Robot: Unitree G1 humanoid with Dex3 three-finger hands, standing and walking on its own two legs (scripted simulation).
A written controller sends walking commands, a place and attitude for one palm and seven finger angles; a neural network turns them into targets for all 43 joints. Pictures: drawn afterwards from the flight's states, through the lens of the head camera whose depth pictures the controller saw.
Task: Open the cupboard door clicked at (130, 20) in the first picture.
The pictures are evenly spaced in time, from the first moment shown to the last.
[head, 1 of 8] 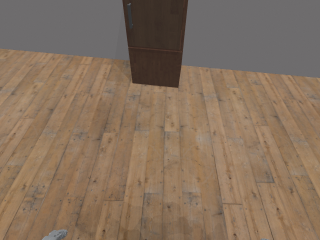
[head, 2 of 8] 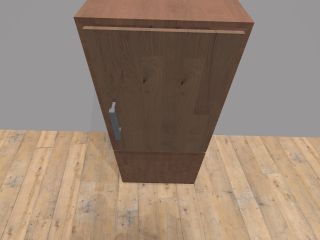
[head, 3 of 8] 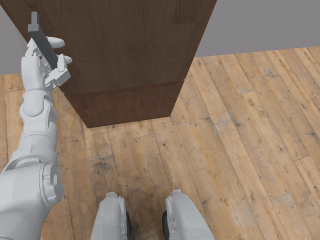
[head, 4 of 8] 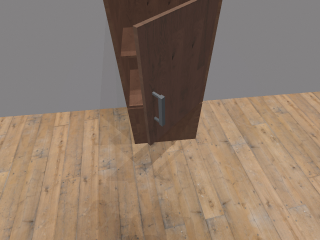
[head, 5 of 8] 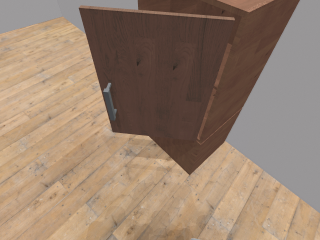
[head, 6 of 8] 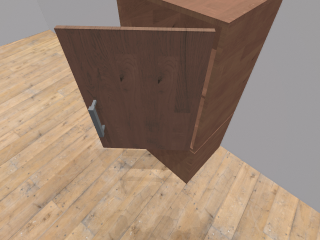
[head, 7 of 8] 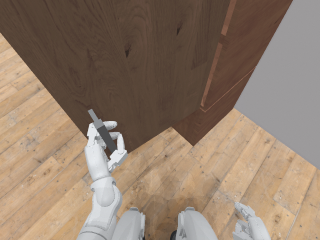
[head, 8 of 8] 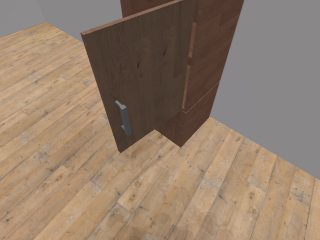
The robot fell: no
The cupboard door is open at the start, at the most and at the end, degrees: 0 83 83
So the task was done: yes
